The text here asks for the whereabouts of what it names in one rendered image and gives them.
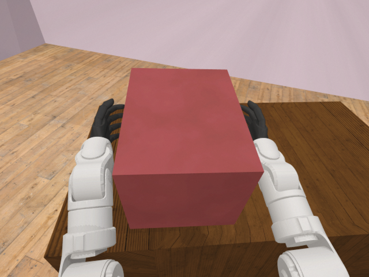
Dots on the right robot forearm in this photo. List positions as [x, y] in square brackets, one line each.
[293, 221]

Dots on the robot left hand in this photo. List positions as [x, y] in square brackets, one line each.
[101, 126]

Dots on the left robot forearm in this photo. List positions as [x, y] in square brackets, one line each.
[90, 199]

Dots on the robot right hand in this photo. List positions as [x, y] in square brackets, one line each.
[255, 120]

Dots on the carton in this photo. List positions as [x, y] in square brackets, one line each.
[185, 156]

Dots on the left robot upper arm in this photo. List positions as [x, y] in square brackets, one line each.
[99, 268]

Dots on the pedestal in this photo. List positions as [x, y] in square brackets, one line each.
[328, 146]

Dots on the right robot upper arm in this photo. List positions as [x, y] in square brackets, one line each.
[310, 262]

